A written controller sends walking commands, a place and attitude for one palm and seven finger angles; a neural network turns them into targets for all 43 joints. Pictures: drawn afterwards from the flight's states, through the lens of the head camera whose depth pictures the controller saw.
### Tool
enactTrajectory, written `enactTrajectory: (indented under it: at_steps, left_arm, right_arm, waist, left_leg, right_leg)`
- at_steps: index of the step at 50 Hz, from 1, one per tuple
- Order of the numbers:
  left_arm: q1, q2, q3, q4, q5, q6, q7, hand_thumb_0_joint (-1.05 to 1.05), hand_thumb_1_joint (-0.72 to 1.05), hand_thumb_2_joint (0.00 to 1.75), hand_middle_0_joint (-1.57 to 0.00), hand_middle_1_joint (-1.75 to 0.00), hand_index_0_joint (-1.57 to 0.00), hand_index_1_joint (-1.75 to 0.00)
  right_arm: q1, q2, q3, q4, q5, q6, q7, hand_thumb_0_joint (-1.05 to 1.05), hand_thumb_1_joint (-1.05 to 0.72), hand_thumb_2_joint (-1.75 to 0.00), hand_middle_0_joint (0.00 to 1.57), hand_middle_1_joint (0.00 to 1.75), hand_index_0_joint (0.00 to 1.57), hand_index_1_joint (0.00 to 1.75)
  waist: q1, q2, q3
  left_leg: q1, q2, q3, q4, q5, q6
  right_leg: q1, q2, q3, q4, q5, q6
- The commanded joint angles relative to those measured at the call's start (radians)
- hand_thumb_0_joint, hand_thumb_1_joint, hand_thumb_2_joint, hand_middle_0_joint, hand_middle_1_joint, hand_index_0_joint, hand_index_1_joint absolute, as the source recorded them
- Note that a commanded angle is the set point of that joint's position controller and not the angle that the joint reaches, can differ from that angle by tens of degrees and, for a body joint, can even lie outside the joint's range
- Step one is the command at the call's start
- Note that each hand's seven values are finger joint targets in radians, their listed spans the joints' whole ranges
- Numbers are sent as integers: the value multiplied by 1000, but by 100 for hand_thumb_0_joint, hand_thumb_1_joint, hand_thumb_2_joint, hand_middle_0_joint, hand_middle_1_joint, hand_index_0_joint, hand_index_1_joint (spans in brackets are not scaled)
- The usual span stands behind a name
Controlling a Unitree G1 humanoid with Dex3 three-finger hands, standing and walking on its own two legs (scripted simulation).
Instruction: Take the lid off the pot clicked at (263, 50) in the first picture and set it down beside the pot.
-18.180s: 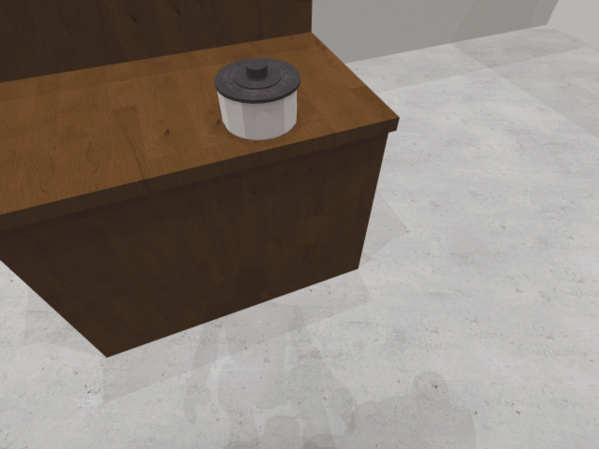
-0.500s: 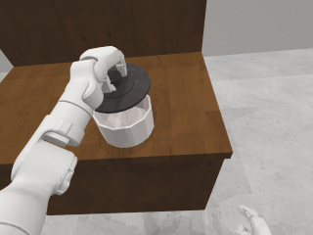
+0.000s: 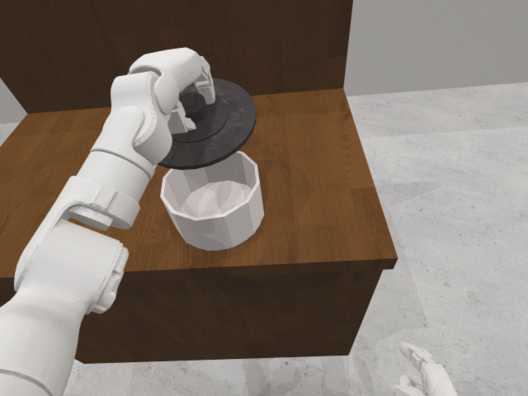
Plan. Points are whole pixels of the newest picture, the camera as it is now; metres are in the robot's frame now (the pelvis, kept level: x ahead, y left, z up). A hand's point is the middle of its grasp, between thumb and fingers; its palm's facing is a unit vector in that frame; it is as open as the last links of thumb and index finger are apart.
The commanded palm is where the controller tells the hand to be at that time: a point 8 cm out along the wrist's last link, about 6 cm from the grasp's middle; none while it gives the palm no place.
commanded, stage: lift the lid straight up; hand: left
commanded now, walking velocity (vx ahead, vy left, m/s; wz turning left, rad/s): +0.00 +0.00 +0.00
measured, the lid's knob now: (191, 108) +0.49 +0.11 +0.20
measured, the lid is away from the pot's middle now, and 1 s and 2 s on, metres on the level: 0.02 0.05 0.16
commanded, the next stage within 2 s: move the lid sideways beside the pot in 0.48 s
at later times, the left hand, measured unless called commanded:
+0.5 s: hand (167, 94) +0.45 +0.13 +0.25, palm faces -0.15 -0.06 -0.99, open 8.1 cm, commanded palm +0.43 +0.13 +0.32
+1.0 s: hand (144, 96) +0.46 +0.16 +0.25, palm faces -0.18 -0.06 -0.98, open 8.1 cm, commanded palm +0.43 +0.18 +0.32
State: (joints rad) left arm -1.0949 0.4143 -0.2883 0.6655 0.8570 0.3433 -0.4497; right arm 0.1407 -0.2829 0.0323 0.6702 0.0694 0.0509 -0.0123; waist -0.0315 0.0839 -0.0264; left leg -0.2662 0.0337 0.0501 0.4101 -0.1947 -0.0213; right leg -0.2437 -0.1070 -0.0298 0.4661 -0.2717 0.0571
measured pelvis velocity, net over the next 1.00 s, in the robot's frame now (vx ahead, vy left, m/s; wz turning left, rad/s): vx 0.00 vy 0.00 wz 0.00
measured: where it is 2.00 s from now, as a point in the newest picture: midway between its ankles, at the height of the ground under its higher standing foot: outside the picture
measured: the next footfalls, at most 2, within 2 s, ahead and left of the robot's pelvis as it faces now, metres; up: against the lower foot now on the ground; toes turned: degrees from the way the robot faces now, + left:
none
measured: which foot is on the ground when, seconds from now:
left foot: down 0.00-1.00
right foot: down 0.00-1.00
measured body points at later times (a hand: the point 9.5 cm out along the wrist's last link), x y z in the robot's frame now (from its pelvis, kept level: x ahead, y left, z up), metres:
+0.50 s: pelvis -0.01 +0.00 +0.00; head +0.01 -0.04 +0.45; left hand +0.45 +0.13 +0.31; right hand +0.16 -0.24 -0.12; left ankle +0.01 +0.14 -0.74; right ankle -0.02 -0.15 -0.74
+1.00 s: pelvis +0.00 +0.00 +0.00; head +0.02 -0.04 +0.45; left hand +0.46 +0.16 +0.30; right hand +0.14 -0.26 -0.12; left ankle +0.01 +0.14 -0.74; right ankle -0.02 -0.15 -0.74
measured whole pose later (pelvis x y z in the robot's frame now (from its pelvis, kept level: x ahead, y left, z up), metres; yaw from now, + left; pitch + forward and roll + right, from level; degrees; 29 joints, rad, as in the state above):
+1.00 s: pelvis +0.00 +0.00 +0.00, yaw +0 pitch +3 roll +1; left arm -1.15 0.53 -0.24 0.70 0.89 0.32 -0.54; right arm 0.17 -0.30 0.03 0.66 0.08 0.05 -0.03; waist -0.04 0.08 -0.02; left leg -0.27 0.04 0.05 0.41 -0.19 -0.02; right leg -0.25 -0.10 -0.03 0.45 -0.26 0.06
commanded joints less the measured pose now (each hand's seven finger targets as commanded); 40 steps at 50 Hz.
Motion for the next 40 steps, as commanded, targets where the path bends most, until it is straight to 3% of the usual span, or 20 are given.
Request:
enactTrajectory:
  at_steps: [1, 2, 11, 12, 14, 16, 20, 22, 24, 27, 29, 31, 32, 34, 35, 37, 38, 40]
  left_arm:
    - [-609, 243, 124, -216, 25, -4, 45, 0, 58, 106, -91, -105, -83, -100]
    - [-626, 275, 144, -225, 32, -4, 43, 0, 58, 106, -91, -105, -83, -100]
    - [-611, 258, 124, -199, 22, 10, 14, 0, 58, 106, -91, -105, -83, -100]
    - [-689, 280, 128, -268, 31, 3, 14, 0, 58, 106, -91, -105, -83, -100]
    - [-693, 242, 102, -265, 31, 4, 11, 0, 58, 106, -91, -105, -83, -100]
    - [-633, 247, 114, -194, 24, 16, 7, 0, 58, 106, -91, -105, -83, -100]
    - [-651, 237, 104, -180, 38, 14, 2, 0, 58, 106, -91, -105, -83, -100]
    - [-693, 248, 103, -219, 34, 2, 5, 0, 58, 106, -91, -105, -83, -100]
    - [-696, 217, 80, -176, 33, 8, 4, 0, 58, 106, -91, -105, -83, -100]
    - [-728, 293, 140, -215, 36, -4, 13, 0, 58, 106, -91, -105, -83, -100]
    - [-718, 245, 106, -156, 39, 3, 10, 0, 58, 106, -91, -105, -83, -100]
    - [-650, 338, 181, -116, 57, -2, 17, 0, 58, 106, -91, -105, -83, -100]
    - [-686, 345, 175, -131, 71, -8, 16, 0, 58, 106, -91, -105, -83, -100]
    - [-684, 298, 141, -131, 70, -11, 11, 0, 58, 106, -91, -105, -83, -100]
    - [-650, 340, 178, -107, 74, -8, 11, 0, 58, 106, -91, -105, -83, -100]
    - [-664, 322, 154, -154, 65, -17, 2, 0, 58, 106, -91, -105, -83, -100]
    - [-647, 299, 137, -121, 67, -13, -5, 0, 58, 106, -91, -105, -83, -100]
    - [-661, 341, 159, -144, 66, -17, -12, 0, 58, 106, -91, -105, -83, -100]
  right_arm:
    - [-103, -104, -41, -150, -3, -54, -10, 0, -90, -90, 20, 30, 20, 30]
    - [-103, -101, -36, -149, -3, -54, -9, 0, -90, -90, 20, 30, 20, 30]
    - [-109, -111, -36, -149, 1, -47, -8, 0, -90, -90, 20, 30, 20, 30]
    - [-115, -102, -31, -156, 3, -49, -6, 0, -90, -90, 20, 30, 20, 30]
    - [-119, -94, -33, -157, 1, -59, -8, 0, -90, -90, 20, 30, 20, 30]
    - [-106, -112, -36, -144, 2, -48, -6, 0, -90, -90, 20, 30, 20, 30]
    - [-118, -102, -29, -153, 1, -46, -6, 0, -90, -90, 20, 30, 20, 30]
    - [-118, -102, -29, -154, 1, -47, -7, 0, -90, -90, 20, 30, 20, 30]
    - [-115, -98, -28, -148, 3, -49, -12, 0, -90, -90, 20, 30, 20, 30]
    - [-105, -102, -27, -150, -5, -58, -15, 0, -90, -90, 20, 30, 20, 30]
    - [-102, -98, -29, -141, -2, -62, -17, 0, -90, -90, 20, 30, 20, 30]
    - [-93, -118, -32, -138, -7, -54, -17, 0, -90, -90, 20, 30, 20, 30]
    - [-96, -112, -25, -141, -5, -51, -16, 0, -90, -90, 20, 30, 20, 30]
    - [-100, -104, -30, -149, -2, -54, -18, 0, -90, -90, 20, 30, 20, 30]
    - [-95, -111, -30, -148, -4, -51, -18, 0, -90, -90, 20, 30, 20, 30]
    - [-98, -110, -32, -160, -1, -48, -16, 0, -90, -90, 20, 30, 20, 30]
    - [-97, -110, -33, -159, 0, -48, -17, 0, -90, -90, 20, 30, 20, 30]
    - [-88, -117, -36, -161, 2, -46, -20, 0, -90, -90, 20, 30, 20, 30]
  waist:
    - [7, -133, -442]
    - [11, -122, -449]
    - [6, -130, -414]
    - [8, -107, -444]
    - [4, -105, -446]
    - [7, -114, -409]
    - [9, -140, -403]
    - [7, -115, -427]
    - [-2, -120, -396]
    - [12, -109, -466]
    - [2, -136, -418]
    - [22, -145, -419]
    - [20, -143, -426]
    - [14, -148, -413]
    - [22, -156, -414]
    - [14, -141, -438]
    - [9, -142, -401]
    - [9, -143, -413]
  left_leg:
    - [239, -77, -15, 14, 315, 86]
    - [239, -75, -16, 8, 317, 83]
    - [226, -78, -15, 14, 309, 83]
    - [240, -76, -19, 3, 310, 79]
    - [260, -77, -22, 14, 332, 83]
    - [231, -76, -21, 9, 317, 79]
    - [216, -78, -19, -2, 261, 78]
    - [228, -77, -20, -4, 265, 78]
    - [226, -76, -18, -4, 246, 78]
    - [239, -79, -25, -4, 274, 80]
    - [227, -77, -24, -5, 259, 80]
    - [201, -76, -18, -7, 256, 81]
    - [193, -76, -17, -16, 249, 78]
    - [203, -74, -12, -9, 247, 82]
    - [194, -71, -16, -9, 261, 82]
    - [208, -73, -10, -10, 264, 83]
    - [201, -74, -9, -5, 252, 85]
    - [205, -74, -10, -5, 249, 86]
  right_leg:
    - [92, 95, -44, -25, 431, -82]
    - [101, 95, -42, -23, 432, -80]
    - [83, 93, -47, -33, 425, -82]
    - [97, 94, -43, -31, 419, -81]
    - [82, 97, -46, -28, 426, -84]
    - [73, 94, -50, -34, 412, -86]
    - [70, 96, -49, -36, 365, -83]
    - [78, 96, -47, -36, 366, -84]
    - [51, 98, -49, -42, 345, -83]
    - [99, 96, -42, -33, 376, -83]
    - [71, 98, -48, -37, 364, -83]
    - [93, 92, -42, -39, 367, -84]
    - [103, 94, -42, -36, 366, -82]
    - [87, 93, -42, -39, 364, -81]
    - [92, 94, -43, -34, 373, -83]
    - [104, 92, -38, -39, 377, -79]
    - [79, 94, -41, -43, 370, -80]
    - [86, 96, -40, -43, 369, -78]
